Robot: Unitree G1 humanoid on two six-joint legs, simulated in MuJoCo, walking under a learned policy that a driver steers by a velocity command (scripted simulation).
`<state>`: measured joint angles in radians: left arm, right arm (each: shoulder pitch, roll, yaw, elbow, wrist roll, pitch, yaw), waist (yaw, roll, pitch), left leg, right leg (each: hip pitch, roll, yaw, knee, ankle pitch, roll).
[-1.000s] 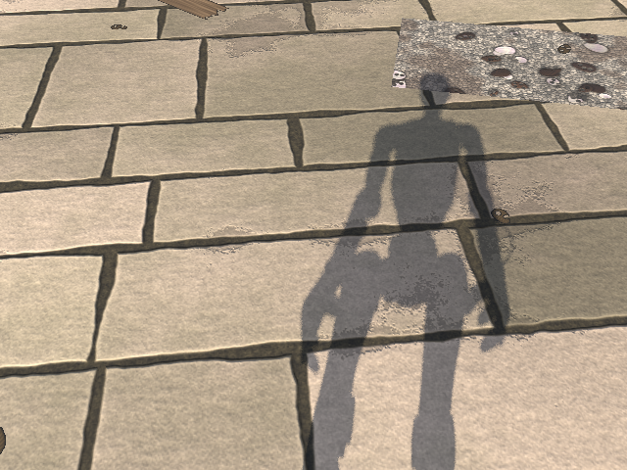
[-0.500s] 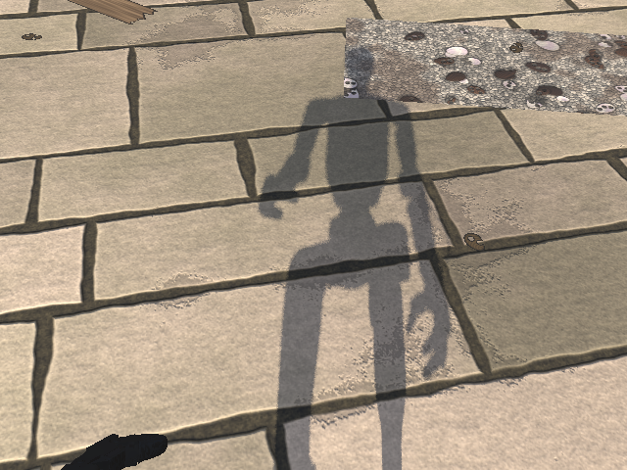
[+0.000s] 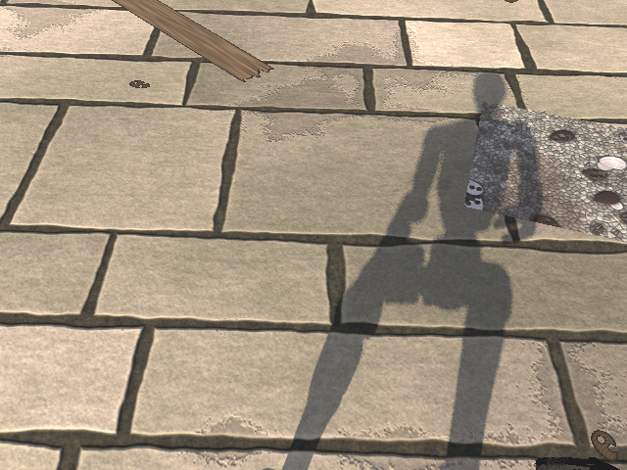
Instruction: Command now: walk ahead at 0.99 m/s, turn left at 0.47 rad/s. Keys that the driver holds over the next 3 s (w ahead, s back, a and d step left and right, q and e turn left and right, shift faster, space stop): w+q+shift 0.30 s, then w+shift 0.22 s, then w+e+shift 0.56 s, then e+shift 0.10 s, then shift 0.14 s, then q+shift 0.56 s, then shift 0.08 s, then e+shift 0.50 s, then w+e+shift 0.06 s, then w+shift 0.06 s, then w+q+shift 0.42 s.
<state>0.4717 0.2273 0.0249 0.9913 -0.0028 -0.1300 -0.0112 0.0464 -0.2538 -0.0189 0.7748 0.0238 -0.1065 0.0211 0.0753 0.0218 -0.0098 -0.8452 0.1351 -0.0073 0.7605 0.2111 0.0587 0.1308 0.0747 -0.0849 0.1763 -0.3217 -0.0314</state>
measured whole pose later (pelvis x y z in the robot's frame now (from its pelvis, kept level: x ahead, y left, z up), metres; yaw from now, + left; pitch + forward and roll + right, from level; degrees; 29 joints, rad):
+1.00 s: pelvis +0.95 +0.19 +0.00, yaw +5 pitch +1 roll +0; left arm 0.58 0.23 0.06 0.82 -0.05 -0.07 0.00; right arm -0.09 -0.25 0.00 0.56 0.01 -0.16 0.02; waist 0.16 0.01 0.01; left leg -0.58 0.01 -0.15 0.49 0.07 -0.03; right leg 0.09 0.10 0.29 0.35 -0.43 -0.09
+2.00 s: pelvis +1.36 +0.25 +0.01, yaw +12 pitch +2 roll -3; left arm 0.05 0.32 0.10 0.76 0.01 0.03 0.04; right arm 0.24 -0.31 -0.08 0.68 -0.01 0.02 -0.01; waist -0.02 -0.03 0.04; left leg -0.34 0.00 -0.01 0.56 -0.25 0.06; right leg -0.57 -0.02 -0.02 1.12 -0.42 0.04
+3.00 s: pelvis +1.64 +0.18 -0.02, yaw -1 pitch +3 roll +2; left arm 0.42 0.27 0.04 0.81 0.02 -0.08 0.02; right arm 0.13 -0.28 -0.06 0.73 0.05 -0.08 0.09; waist 0.05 0.00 -0.01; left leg -0.75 0.00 0.10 0.66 0.08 0.09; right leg 0.31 0.00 -0.18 0.11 -0.46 0.00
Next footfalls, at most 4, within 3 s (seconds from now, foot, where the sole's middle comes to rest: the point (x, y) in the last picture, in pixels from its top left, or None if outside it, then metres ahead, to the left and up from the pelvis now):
0.14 left None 0.38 0.11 -0.77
0.62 right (315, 338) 0.84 0.07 -0.77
1.04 left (216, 226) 1.18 0.38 -0.77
1.40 right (325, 172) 1.44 0.08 -0.77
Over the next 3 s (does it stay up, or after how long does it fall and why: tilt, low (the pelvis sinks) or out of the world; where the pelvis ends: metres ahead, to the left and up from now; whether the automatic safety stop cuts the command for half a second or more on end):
stays up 1.64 0.18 -0.02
